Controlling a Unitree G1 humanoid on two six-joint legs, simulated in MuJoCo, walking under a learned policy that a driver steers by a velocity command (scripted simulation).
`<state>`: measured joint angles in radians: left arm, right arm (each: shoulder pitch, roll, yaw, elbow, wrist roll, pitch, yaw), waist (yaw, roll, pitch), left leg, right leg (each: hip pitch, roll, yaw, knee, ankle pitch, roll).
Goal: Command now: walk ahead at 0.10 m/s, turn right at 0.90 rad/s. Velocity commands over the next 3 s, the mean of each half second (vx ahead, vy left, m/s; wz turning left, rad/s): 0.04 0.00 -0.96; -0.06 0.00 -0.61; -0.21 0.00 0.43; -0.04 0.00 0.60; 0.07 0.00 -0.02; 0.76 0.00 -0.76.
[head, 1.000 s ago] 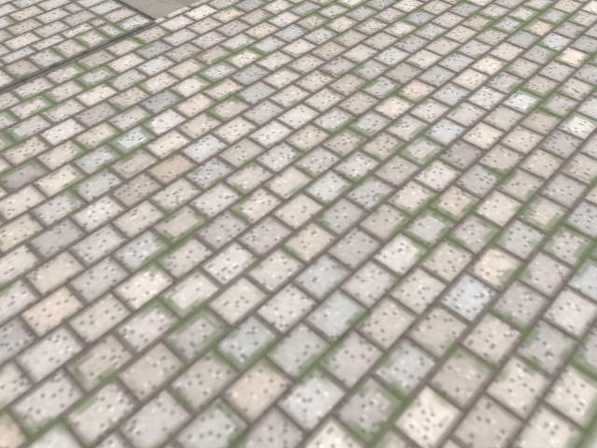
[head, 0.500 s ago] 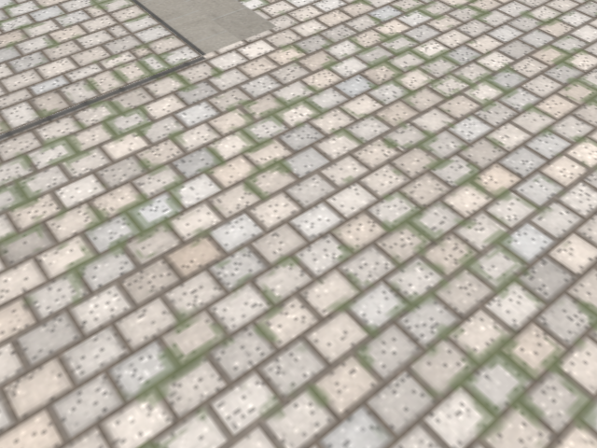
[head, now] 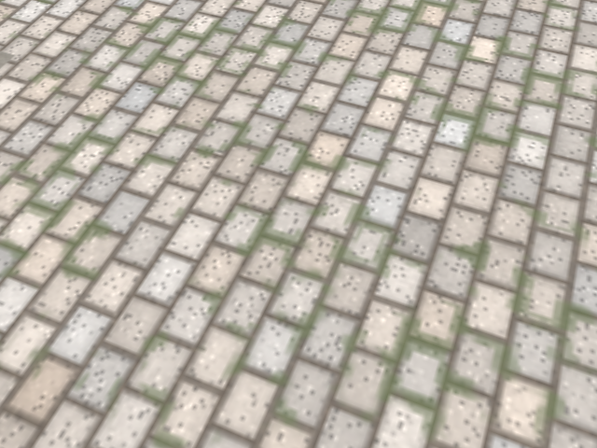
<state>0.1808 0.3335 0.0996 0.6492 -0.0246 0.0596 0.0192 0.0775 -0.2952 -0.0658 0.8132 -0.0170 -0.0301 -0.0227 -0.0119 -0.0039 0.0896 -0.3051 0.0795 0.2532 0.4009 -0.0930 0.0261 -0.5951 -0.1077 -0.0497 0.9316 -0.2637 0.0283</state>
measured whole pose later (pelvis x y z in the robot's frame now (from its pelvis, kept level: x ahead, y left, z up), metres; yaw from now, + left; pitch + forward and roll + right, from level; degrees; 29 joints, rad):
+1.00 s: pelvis +0.05 -0.02 +0.00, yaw -45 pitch +2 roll +1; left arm 0.15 0.30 0.05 0.56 0.01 0.04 0.00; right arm 0.14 -0.31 -0.07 0.81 0.01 0.03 -0.02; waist -0.04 0.02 0.08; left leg -0.34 0.08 0.03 0.62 -0.35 -0.03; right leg -0.31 0.00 0.04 0.54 -0.23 0.00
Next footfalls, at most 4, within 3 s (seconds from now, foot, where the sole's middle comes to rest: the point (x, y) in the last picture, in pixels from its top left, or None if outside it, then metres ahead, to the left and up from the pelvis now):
0.12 right None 0.10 -0.13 -0.77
0.58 left None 0.20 0.06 -0.77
0.96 right None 0.00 -0.14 -0.77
1.42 left None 0.02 0.17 -0.77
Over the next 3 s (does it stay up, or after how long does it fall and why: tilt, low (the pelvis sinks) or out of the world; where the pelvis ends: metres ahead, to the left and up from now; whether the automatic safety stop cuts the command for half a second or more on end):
stays up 0.20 -0.15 0.00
